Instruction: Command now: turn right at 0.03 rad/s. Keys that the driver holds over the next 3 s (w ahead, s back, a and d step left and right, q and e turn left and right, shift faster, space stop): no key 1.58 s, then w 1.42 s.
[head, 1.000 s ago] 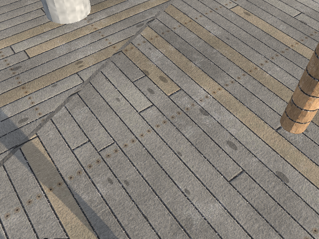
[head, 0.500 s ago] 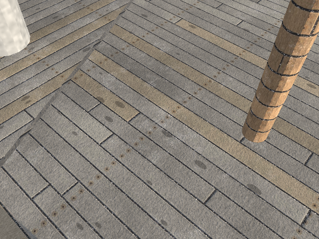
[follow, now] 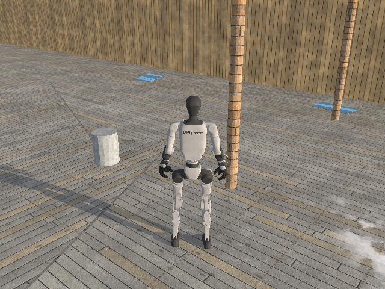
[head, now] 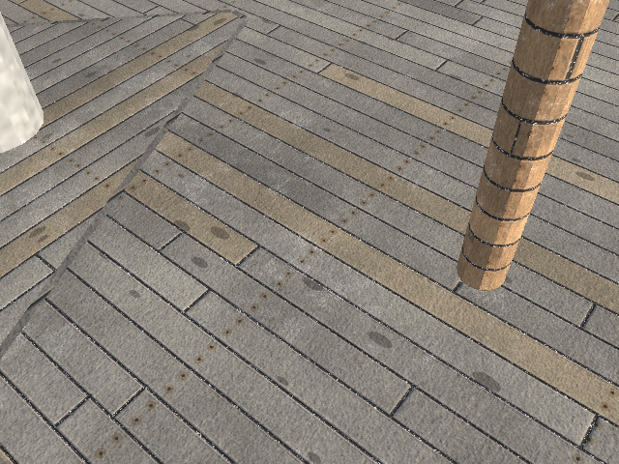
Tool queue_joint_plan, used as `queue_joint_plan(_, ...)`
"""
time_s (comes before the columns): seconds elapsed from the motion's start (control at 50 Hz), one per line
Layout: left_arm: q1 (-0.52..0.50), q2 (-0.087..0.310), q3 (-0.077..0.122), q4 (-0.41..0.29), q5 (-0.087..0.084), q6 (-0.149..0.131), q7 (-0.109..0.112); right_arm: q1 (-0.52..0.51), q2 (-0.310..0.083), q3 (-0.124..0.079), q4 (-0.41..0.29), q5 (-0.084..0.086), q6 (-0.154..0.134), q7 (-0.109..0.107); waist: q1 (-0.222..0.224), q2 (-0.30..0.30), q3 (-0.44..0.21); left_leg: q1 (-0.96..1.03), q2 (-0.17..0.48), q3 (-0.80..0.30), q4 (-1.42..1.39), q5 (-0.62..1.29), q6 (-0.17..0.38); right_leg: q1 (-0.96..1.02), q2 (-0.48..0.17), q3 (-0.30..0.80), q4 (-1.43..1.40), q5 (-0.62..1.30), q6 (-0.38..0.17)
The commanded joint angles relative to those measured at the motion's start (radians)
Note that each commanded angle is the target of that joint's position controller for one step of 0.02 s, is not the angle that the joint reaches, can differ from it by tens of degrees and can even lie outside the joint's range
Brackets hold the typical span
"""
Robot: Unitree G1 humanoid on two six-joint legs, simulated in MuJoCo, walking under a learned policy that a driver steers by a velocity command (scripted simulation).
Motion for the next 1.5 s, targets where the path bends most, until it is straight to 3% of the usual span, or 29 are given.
queue_joint_plan(0.02, -0.013, 0.118, 0.027, -0.05, -0.002, -0.019, 0.006, -0.011, -0.102, -0.027, -0.035, 0.002, -0.009, -0.009, 0.0, -0.053, -0.012, 0.049, 0.012, -0.006, -0.049, 0.13, 0.01, -0.062, -0.065, 0.072, -0.133, 0.142, -0.034)
queue_joint_plan(0.34, 0.022, 0.098, 0.022, 0.074, -0.01, -0.026, 0.012, 0.028, -0.104, -0.034, 0.114, 0.011, 0.002, -0.031, 0.001, -0.021, -0.006, 0.07, 0.012, -0.002, -0.069, 0.162, 0.004, -0.03, -0.037, 0.037, -0.138, 0.188, -0.031)
queue_joint_plan(0.7, 0.067, 0.089, 0.01, 0.22, -0.015, -0.024, 0.023, 0.067, -0.075, -0.024, 0.229, 0.014, 0.009, -0.04, 0.004, -0.013, 0.022, 0.067, 0.0, 0.012, -0.091, 0.147, 0.013, -0.029, -0.019, 0.009, -0.155, 0.172, -0.021)
queue_joint_plan(1.04, 0.113, 0.068, -0.006, 0.297, -0.018, -0.02, 0.026, 0.111, -0.046, -0.008, 0.271, 0.016, 0.009, -0.04, 0.01, -0.01, 0.039, 0.05, -0.01, 0.018, -0.094, 0.129, 0.02, -0.037, -0.011, -0.006, -0.157, 0.151, -0.015)
queue_joint_plan(1.5, 0.17, 0.043, -0.019, 0.337, -0.02, -0.019, 0.03, 0.163, -0.021, 0.007, 0.278, 0.017, 0.008, -0.039, 0.013, -0.008, 0.052, 0.032, -0.018, 0.019, -0.091, 0.115, 0.03, -0.05, -0.007, -0.019, -0.148, 0.137, -0.006)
